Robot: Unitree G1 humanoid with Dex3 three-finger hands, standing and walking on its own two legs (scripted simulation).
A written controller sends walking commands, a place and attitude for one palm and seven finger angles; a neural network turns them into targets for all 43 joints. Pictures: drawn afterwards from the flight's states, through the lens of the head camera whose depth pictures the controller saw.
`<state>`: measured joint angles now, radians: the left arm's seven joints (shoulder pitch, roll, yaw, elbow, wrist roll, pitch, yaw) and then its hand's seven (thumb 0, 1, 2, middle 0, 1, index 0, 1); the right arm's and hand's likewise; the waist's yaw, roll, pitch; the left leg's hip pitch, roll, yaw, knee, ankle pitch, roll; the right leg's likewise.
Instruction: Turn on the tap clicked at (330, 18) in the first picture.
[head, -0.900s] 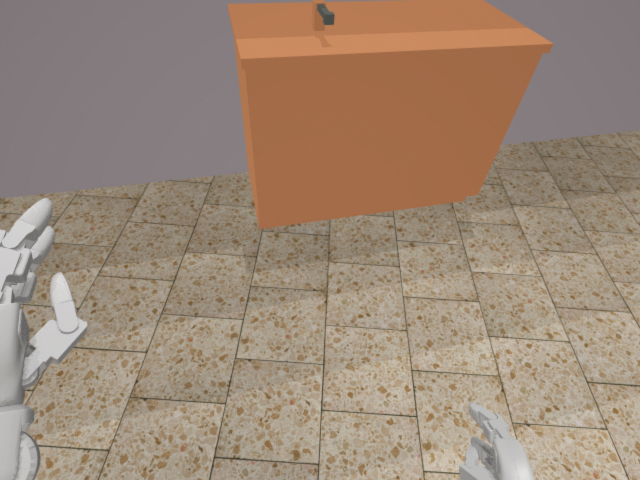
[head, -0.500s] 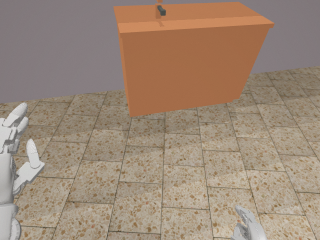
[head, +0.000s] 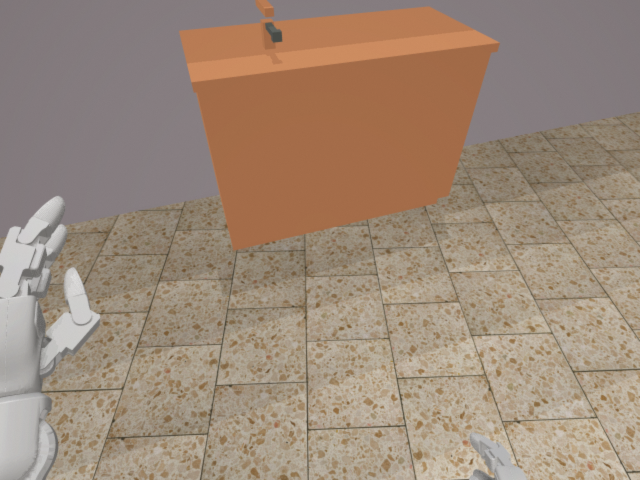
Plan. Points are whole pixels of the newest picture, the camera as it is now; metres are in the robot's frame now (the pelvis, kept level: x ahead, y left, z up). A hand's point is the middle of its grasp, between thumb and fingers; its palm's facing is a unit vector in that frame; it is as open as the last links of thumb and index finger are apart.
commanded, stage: walk to a spot facing it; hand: left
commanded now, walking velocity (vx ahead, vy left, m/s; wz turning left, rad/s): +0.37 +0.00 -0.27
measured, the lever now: (276, 35) +1.27 +0.23 +0.10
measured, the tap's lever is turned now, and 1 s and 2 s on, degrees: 0 0 0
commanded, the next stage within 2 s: turn to face it in 1.38 s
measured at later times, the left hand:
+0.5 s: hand (186, 187) +0.40 +0.20 +0.19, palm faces +0.26 -0.88 -0.39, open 7.4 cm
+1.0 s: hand (288, 116) +0.55 +0.09 +0.21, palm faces +0.20 -0.85 -0.48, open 7.4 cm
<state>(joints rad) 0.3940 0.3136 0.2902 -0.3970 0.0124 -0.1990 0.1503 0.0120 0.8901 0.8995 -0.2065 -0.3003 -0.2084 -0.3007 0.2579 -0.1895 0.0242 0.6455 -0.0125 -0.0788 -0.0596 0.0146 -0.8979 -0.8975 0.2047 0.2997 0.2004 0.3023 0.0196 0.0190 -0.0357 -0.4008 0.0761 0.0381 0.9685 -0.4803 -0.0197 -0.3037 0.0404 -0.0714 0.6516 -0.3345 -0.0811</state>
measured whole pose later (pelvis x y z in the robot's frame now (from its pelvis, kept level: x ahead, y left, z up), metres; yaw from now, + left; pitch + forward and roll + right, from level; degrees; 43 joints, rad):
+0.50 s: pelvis +0.14 +0.00 +0.01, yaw -11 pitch +0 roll +0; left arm 0.43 0.36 0.34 -0.46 0.00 -0.20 0.15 0.01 0.89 0.90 -0.21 -0.30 -0.21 -0.30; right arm 0.21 -0.13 0.04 0.61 -0.01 -0.09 -0.06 0.01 -0.90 -0.90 0.20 0.30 0.20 0.30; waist 0.00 -0.01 0.00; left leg -0.20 0.11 0.22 0.52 -0.30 -0.02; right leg -0.49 -0.05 -0.08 1.06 -0.40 0.00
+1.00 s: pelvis +0.30 -0.09 +0.01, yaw -13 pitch +0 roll +1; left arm 0.53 0.41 0.41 -0.62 -0.02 -0.25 0.16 0.01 0.88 0.90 -0.22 -0.30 -0.22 -0.30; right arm 0.20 -0.26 -0.05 0.60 0.00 -0.03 -0.06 0.02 -0.90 -0.90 0.20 0.30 0.19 0.30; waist -0.01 -0.03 0.07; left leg -0.56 0.14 0.13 0.82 -0.28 -0.02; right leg -0.19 -0.04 -0.18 0.51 -0.33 -0.06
